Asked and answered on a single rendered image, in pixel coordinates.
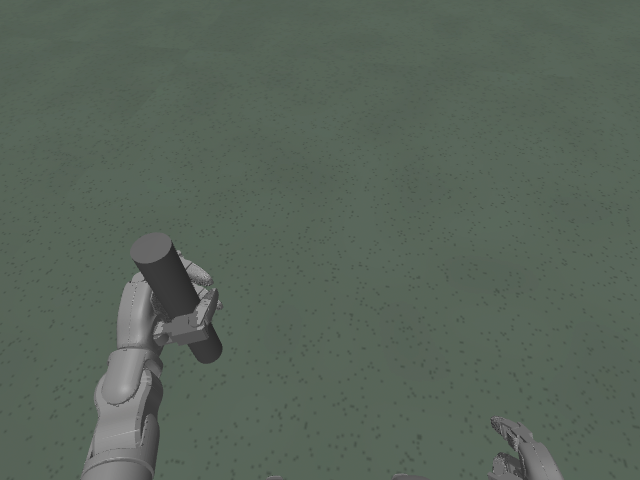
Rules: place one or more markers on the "left robot arm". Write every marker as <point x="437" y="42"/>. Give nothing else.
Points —
<point x="127" y="398"/>

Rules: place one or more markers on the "right robot hand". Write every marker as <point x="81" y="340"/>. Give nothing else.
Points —
<point x="535" y="461"/>

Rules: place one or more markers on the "can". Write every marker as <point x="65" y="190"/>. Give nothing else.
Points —
<point x="157" y="259"/>

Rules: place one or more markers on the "left robot hand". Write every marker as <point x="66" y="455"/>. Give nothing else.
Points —
<point x="143" y="322"/>

